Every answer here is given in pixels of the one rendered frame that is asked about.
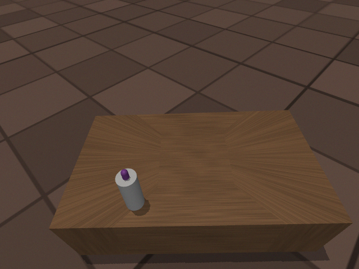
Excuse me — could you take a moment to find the bottle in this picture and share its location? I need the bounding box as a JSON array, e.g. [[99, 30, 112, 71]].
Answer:
[[115, 168, 145, 211]]

